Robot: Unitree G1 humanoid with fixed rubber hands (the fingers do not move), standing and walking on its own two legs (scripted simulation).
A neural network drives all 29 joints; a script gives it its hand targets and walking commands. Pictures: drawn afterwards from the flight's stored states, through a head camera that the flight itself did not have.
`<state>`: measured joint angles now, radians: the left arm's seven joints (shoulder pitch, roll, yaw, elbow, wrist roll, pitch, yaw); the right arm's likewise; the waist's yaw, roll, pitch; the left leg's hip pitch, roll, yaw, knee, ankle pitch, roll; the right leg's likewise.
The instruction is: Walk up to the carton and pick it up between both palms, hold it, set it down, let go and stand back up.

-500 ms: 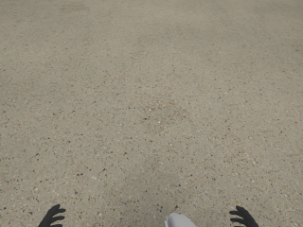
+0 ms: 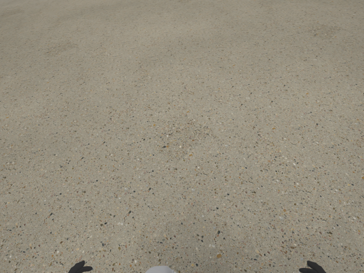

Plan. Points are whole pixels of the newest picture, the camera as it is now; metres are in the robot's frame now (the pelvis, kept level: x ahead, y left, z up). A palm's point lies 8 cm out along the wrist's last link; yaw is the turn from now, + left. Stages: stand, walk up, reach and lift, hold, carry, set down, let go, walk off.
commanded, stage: walk up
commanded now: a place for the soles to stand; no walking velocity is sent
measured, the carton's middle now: out of the picture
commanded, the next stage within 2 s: none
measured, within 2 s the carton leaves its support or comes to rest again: neither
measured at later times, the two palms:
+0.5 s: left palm out of the picture +0.03 +0.31 -0.12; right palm out of the picture -0.08 -0.26 -0.05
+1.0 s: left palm out of the picture +0.03 +0.21 -0.08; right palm out of the picture -0.35 -0.23 -0.11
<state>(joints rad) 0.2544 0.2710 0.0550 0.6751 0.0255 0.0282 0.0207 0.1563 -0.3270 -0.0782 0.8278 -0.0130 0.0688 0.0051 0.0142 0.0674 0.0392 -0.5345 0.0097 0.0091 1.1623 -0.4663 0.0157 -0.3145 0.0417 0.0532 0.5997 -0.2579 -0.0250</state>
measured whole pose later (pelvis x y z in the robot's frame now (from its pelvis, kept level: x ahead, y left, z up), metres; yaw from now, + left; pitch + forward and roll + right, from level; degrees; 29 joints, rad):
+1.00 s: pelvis -0.25 +0.05 +0.00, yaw -41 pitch -1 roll +1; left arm 0.16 0.36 0.07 0.72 0.05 0.07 -0.06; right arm 0.24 -0.31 -0.06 0.73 0.02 0.00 -0.03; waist 0.05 0.02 0.08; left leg -0.39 -0.02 0.03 0.79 -0.41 0.02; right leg -0.38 0.09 0.18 0.57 -0.16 0.00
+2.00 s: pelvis -0.47 +0.09 +0.00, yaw -101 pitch -3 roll +2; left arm 0.25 0.33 0.06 0.73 0.06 0.09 -0.15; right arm 0.35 -0.33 -0.07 0.71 -0.08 -0.07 -0.07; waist -0.02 -0.06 0.02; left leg -0.20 0.14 0.29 0.51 -0.23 -0.01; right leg -0.56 -0.11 0.07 1.05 -0.28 0.07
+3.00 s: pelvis -0.85 -0.06 -0.03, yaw -145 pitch -3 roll +1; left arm 0.23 0.28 0.05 0.58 0.02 -0.01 -0.05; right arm 0.42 -0.33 -0.06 0.67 -0.04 0.00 0.00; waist -0.03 0.04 0.08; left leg -0.25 0.21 0.08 1.13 -0.53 0.02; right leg -0.46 -0.01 -0.03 0.81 -0.30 -0.02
